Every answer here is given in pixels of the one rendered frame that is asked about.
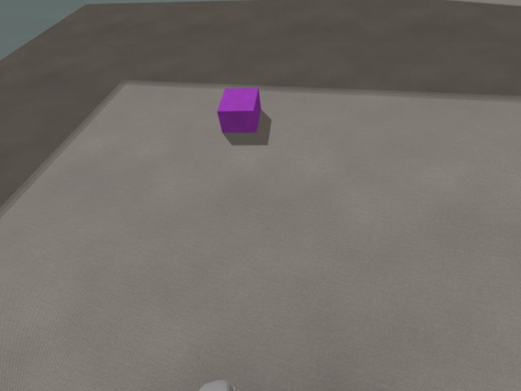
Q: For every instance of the carton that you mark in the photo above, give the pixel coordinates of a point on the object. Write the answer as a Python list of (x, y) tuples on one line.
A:
[(239, 110)]

